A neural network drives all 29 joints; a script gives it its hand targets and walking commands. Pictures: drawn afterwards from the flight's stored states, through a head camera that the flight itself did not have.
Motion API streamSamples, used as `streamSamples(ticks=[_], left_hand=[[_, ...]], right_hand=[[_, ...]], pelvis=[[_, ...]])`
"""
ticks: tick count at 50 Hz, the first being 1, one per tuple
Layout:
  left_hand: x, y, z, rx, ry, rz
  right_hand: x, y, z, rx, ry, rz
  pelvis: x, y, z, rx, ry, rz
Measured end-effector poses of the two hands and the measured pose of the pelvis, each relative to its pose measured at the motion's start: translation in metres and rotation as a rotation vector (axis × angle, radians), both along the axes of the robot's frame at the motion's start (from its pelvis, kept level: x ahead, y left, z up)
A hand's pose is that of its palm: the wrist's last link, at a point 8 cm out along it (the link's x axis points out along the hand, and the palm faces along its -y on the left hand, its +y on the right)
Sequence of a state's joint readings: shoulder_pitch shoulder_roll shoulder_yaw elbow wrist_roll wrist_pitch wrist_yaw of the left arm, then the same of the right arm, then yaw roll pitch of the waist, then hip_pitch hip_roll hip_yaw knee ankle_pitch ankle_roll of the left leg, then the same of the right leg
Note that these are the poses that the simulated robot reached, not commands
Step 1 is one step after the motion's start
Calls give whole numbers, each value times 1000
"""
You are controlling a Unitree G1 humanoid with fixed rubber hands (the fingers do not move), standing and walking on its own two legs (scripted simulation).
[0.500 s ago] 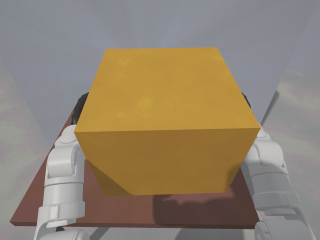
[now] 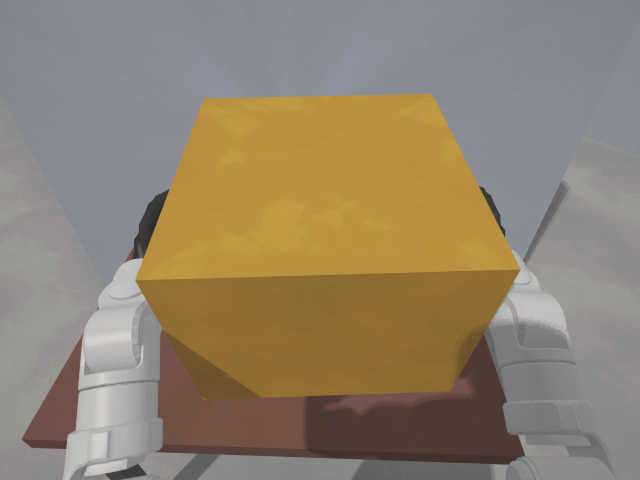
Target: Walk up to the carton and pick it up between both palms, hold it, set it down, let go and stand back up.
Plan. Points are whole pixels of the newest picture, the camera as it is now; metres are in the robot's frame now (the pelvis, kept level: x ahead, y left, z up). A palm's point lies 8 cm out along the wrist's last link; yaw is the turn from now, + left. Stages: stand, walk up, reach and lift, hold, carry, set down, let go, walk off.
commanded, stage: hold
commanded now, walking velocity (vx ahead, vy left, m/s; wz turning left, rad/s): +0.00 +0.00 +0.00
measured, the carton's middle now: (322, 239) +0.37 +0.00 +0.16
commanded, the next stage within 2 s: set down in 0.96 s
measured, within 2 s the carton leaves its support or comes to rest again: neither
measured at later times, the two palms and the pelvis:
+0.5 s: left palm (165, 249) +0.35 +0.19 +0.17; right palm (490, 247) +0.34 -0.20 +0.17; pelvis -0.01 +0.01 +0.00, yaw -2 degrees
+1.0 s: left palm (152, 260) +0.33 +0.20 +0.16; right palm (480, 249) +0.35 -0.19 +0.16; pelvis +0.00 +0.00 +0.00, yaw +0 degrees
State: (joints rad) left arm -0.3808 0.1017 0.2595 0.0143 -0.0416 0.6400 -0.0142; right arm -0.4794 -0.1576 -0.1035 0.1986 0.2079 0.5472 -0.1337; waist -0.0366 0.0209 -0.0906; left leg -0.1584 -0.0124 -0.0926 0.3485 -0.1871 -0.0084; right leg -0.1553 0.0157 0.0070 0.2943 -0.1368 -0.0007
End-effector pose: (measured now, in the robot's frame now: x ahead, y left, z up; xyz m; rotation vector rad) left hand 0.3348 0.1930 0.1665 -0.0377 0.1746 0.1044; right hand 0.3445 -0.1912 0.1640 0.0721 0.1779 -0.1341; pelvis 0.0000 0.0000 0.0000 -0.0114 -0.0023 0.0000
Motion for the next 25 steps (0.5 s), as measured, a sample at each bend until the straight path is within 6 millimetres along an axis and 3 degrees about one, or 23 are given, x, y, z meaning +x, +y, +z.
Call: streamSamples(ticks=[8, 25], left_hand=[[-4, 3, 3, 5, -7, -7], [13, -8, 1, -2, 22, -22]], right_hand=[[-6, 3, 3, 5, -8, -8], [0, -8, 1, 1, 17, -27]], pelvis=[[-3, 5, 0, -1, -9, -8], [-9, 6, 0, 4, 13, -28]])
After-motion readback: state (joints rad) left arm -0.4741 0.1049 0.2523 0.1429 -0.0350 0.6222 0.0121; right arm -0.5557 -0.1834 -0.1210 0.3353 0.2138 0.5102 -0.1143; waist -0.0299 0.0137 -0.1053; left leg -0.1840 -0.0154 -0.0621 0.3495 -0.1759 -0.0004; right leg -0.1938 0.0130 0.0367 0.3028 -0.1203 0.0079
